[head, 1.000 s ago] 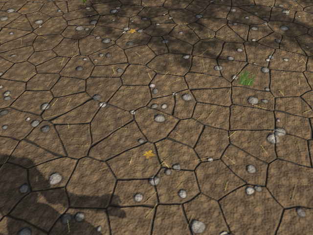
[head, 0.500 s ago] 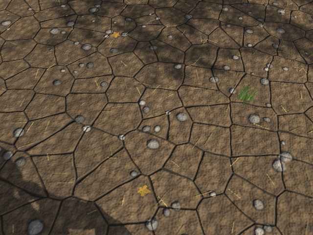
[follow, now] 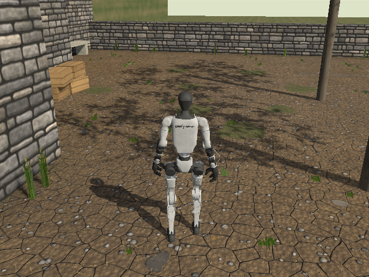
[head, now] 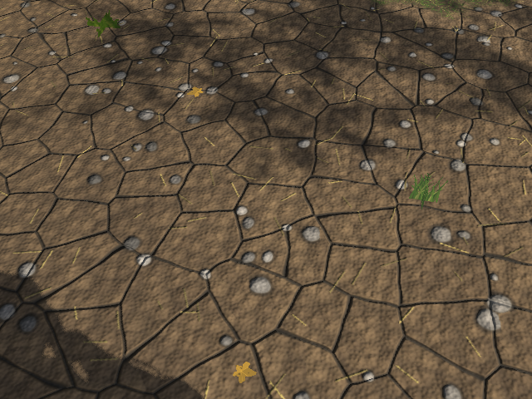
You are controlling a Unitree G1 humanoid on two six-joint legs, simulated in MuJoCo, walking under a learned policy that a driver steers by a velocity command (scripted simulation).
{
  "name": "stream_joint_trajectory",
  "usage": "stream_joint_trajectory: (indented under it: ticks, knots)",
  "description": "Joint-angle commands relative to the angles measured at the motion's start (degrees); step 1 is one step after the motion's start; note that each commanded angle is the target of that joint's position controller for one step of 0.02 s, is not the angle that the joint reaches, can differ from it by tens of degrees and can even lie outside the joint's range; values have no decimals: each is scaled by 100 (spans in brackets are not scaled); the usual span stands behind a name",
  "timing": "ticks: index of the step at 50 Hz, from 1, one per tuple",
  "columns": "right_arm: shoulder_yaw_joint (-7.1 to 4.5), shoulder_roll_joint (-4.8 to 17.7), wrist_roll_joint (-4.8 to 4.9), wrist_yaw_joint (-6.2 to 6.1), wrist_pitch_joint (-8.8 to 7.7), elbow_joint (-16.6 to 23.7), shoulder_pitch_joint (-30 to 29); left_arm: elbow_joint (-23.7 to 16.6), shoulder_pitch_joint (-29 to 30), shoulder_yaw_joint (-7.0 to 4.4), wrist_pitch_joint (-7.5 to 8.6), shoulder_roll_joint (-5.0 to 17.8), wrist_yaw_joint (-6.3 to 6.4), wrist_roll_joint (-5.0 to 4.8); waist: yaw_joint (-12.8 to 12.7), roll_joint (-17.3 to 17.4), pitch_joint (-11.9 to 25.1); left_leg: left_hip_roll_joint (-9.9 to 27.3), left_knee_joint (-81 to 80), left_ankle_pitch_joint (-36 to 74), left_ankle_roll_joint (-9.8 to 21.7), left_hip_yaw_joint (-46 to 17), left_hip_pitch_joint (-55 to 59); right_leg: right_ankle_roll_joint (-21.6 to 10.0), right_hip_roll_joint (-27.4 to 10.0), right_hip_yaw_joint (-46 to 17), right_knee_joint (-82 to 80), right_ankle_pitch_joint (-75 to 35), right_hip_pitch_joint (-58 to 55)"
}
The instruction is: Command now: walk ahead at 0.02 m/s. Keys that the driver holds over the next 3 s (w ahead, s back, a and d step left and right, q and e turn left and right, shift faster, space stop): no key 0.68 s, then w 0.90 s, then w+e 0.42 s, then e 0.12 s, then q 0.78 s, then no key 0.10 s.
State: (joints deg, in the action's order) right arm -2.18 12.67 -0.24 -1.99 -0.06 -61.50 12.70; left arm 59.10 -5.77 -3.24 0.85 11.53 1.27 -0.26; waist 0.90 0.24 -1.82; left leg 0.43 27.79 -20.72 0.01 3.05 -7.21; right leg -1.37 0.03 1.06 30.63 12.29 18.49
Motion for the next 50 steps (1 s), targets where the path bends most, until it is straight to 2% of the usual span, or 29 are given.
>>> stream_joint_trajectory:
  ticks: [1,17,34,35,36,37,38,39,40,41,42,44,45,46,47,48,49,50]
  knots:
    - [-77,463,-1,-27,-2,23,380,-159,38,-127,5,677,25,-6,-3,-70,475,206,-346,1275,74,-166,-481,-449,-467,-479,-212,-2257,-1021]
    - [-14,297,-22,-81,-61,-214,710,78,132,-99,-127,578,71,8,-53,-50,-8,242,-605,392,72,-153,-829,-283,-288,-387,-501,-872,-877]
    - [16,122,-14,-82,-132,-247,1108,259,-94,-38,-125,517,97,4,-80,3,-99,237,-703,258,106,-162,-931,-241,-245,-385,-580,-590,-802]
    - [18,91,-6,-85,-126,-304,1244,320,-204,-25,-130,472,98,5,-70,28,9,215,-760,-253,140,-145,-889,-243,-174,-316,-577,52,-827]
    - [-14,177,23,-97,-112,-304,1283,338,-249,-44,-134,518,102,-21,-67,102,-100,216,-791,-905,233,-197,-968,-247,-51,-205,-470,908,-666]
    - [-59,309,52,-115,-107,-232,1230,336,-271,-72,-120,572,104,-52,-55,232,-243,298,-836,-1584,394,-355,-1032,-261,79,-67,-282,1775,-362]
    - [-88,384,81,-129,-123,-172,1296,276,-156,-79,-73,578,94,-57,25,306,-433,499,-1007,-2167,578,-654,-1034,-273,128,-17,-81,2201,57]
    - [-137,521,115,-131,-170,-172,1505,164,59,-69,14,506,62,-73,154,512,-593,879,-1314,-2556,812,-1199,-848,-247,167,83,306,2048,514]
    - [-217,739,155,-124,-231,-177,1592,68,244,-48,119,382,7,-110,203,892,-765,1477,-1751,-2729,1101,-1962,-598,-204,202,339,962,1342,946]
    - [-273,857,156,-121,-288,-147,1495,-6,358,-49,204,381,-47,-114,195,1019,-966,1953,-1931,-2533,1323,-2461,-504,-254,-58,194,1488,1032,1328]
    - [-270,785,125,-107,-349,-104,1446,-53,381,-58,272,402,-91,-136,169,952,-1041,2100,-1918,-2106,1386,-2573,-290,-314,-238,54,1792,1225,1698]
    - [-254,650,155,-37,-428,-21,1342,-123,379,-56,381,415,-155,-207,96,755,-1031,1921,-1694,-1217,1202,-2171,117,-392,-398,4,1417,1507,1865]
    - [-256,661,185,-4,-427,17,1244,-108,303,-60,422,390,-177,-219,11,680,-954,1699,-1554,-880,1060,-1786,4,-393,-322,175,864,1340,1387]
    - [-261,701,206,29,-407,66,1083,26,-22,-79,442,350,-195,-209,-177,646,-809,1425,-1325,-608,930,-1356,-442,-356,-99,485,301,849,440]
    - [-263,737,188,56,-387,98,1055,269,-582,-150,427,415,-200,-196,-377,625,-561,1168,-968,-97,841,-1062,-952,-287,221,727,105,367,-657]
    - [-253,766,162,66,-400,145,961,485,-1287,-256,398,578,-193,-189,-694,532,-238,947,-293,885,710,-764,-1350,-318,295,631,67,194,-1602]
    - [-179,527,136,83,-436,310,670,629,-2147,-397,402,1030,-156,-159,-1060,-515,68,405,1694,1402,334,-91,-2083,-700,-701,-936,-669,630,-2422]
    - [-61,13,156,56,-555,551,752,676,-2795,-435,447,1504,-192,-112,-1051,-1990,639,-354,3710,-776,68,-47,-3400,-1607,-2106,-3899,-1920,1156,-3289]
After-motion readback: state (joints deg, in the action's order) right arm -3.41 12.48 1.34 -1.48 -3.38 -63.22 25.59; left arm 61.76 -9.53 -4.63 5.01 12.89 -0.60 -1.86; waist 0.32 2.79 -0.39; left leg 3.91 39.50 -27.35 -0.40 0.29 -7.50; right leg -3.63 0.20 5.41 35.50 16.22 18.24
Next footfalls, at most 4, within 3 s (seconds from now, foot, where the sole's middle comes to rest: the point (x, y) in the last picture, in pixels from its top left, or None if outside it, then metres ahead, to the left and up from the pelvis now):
1.48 left None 0.49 0.10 -0.77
2.06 right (335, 295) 0.77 -0.16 -0.77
2.58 left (269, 255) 0.91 0.02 -0.77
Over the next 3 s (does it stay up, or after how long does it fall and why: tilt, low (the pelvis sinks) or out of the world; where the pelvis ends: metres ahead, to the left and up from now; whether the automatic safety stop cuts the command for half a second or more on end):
stays up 0.85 -0.08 0.00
